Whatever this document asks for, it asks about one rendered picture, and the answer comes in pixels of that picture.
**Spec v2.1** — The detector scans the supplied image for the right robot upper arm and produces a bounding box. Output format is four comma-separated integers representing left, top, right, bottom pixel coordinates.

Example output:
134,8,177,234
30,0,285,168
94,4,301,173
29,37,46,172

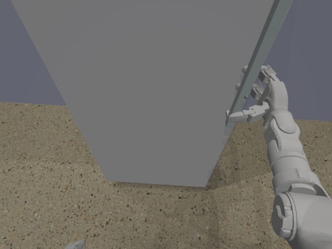
271,191,332,249

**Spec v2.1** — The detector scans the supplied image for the fridge door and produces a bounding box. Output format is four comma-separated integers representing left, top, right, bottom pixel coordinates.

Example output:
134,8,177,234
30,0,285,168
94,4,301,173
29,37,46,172
11,0,293,187

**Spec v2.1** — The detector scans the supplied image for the handle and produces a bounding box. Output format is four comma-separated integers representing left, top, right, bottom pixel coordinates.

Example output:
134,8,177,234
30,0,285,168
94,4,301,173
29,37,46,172
225,0,293,128

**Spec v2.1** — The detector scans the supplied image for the right robot forearm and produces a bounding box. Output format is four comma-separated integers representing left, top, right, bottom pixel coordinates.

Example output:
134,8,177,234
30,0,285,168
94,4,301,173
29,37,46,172
263,110,332,201

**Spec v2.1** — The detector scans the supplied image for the right robot hand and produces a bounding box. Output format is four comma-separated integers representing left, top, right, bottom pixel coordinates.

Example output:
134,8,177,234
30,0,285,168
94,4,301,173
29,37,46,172
228,65,288,124

